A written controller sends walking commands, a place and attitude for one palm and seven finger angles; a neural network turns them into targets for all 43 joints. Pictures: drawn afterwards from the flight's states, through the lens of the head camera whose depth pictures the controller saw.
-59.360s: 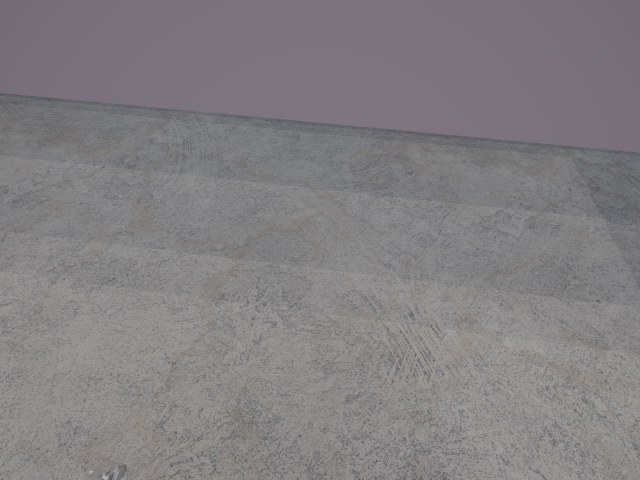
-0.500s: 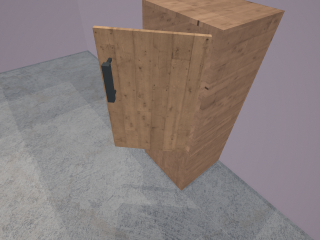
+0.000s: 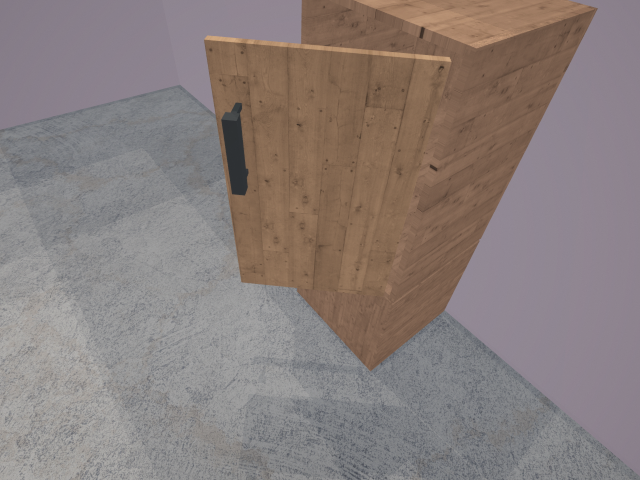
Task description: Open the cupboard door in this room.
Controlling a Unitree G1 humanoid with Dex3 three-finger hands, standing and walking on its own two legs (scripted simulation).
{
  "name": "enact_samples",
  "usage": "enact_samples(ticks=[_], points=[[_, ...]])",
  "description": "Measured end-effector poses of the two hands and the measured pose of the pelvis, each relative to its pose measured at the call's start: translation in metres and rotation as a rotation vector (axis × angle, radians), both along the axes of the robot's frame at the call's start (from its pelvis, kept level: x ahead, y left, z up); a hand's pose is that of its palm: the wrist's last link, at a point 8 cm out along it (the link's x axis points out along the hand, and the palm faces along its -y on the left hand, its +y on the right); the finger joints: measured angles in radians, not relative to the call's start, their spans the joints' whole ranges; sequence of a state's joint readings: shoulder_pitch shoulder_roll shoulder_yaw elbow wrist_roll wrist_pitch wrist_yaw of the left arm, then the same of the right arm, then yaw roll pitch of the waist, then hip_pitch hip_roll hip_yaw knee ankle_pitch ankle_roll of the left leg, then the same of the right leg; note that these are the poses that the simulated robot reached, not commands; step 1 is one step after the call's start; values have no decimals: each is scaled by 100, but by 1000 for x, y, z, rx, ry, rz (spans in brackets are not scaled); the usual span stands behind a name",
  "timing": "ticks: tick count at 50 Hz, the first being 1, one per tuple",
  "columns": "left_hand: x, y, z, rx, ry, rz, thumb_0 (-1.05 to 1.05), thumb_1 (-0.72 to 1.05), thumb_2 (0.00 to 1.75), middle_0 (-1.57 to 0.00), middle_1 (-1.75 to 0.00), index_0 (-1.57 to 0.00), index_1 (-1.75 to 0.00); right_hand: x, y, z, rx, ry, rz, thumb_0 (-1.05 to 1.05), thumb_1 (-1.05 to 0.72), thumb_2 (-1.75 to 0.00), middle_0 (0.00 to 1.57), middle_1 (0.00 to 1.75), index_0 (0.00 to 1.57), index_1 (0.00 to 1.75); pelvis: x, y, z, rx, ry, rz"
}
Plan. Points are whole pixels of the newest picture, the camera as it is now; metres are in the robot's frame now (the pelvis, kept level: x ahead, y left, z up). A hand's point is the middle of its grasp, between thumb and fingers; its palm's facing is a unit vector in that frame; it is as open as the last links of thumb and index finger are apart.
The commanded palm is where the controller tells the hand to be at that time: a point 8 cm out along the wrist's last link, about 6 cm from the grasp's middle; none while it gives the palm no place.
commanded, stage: shuffle to correct the standing spot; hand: left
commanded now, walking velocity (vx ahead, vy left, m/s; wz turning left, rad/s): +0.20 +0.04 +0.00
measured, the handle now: (238, 149) +0.61 +0.18 +0.09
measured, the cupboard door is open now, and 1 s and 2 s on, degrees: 46 46 46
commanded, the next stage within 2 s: come to a stop and stand still in 0.18 s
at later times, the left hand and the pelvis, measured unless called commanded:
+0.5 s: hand out of the picture +0.08 +0.19 -0.17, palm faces +0.03 -0.99 -0.17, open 7.3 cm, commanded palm none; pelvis +0.08 +0.02 +0.01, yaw -2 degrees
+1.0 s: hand out of the picture +0.09 +0.20 -0.16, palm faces -0.02 -0.97 -0.24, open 7.4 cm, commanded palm none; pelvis +0.04 +0.01 +0.00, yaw -3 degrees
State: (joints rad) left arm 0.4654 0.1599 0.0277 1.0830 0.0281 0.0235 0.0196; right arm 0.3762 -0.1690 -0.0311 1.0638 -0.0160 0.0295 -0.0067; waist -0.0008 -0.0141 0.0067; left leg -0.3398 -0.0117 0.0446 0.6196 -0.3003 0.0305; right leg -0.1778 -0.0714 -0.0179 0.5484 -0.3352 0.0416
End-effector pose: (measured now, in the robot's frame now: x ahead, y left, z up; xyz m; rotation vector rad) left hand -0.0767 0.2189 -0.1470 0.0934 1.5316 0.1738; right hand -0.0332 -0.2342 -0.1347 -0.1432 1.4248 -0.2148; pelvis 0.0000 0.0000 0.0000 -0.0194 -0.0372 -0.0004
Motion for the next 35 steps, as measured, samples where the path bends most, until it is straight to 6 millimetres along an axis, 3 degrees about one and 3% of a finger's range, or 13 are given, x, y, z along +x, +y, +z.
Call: enact_samples(ticks=[4, 12, 15, 18, 22, 27, 35], points=[[17, 4, -5, -22, 12, -25, 1, 90, 90, -20, -30, -20, -30, -5, 17, -3, 3, -5, -41, 0, -91, -90, 20, 29, 20, 29, 10, 10, -3, 6, -1, -27], [111, 3, 15, -5, -178, -105, 1, 92, 90, -20, -30, -20, -30, 2, 41, 0, 70, 3, -86, 0, -91, -90, 20, 30, 20, 29, 29, 12, 12, 16, 19, -55], [133, 9, 14, 37, -230, -107, 3, 94, 90, -20, -30, -20, -30, 12, 42, -8, 91, 5, -95, 0, -90, -90, 20, 30, 20, 29, 39, 6, 5, 33, 18, -56], [141, 12, 16, 52, -254, -72, 2, 94, 90, -20, -30, -20, -30, 31, 40, -10, 98, 16, -69, 0, -91, -90, 20, 30, 20, 29, 49, 7, 5, 11, 14, -42], [144, 13, 16, 37, -215, -60, 1, 93, 90, -20, -30, -20, -30, 72, 37, -3, 71, -36, -47, 1, -91, -90, 20, 30, 20, 29, 66, 14, 10, 2, 14, -36], [153, 20, -2, -10, -156, -52, 1, 91, 90, -20, -30, -20, -30, 113, 36, -1, -2, -85, -19, 1, -93, -90, 20, 30, 20, 29, 82, 31, 1, -8, 5, -36], [173, 39, 1, -1, -139, -102, 1, 91, 90, -20, -30, -20, -30, 153, 40, 11, -41, -175, -8, 1, -92, -90, 20, 30, 20, 29, 76, 40, 6, 4, 31, -69]])
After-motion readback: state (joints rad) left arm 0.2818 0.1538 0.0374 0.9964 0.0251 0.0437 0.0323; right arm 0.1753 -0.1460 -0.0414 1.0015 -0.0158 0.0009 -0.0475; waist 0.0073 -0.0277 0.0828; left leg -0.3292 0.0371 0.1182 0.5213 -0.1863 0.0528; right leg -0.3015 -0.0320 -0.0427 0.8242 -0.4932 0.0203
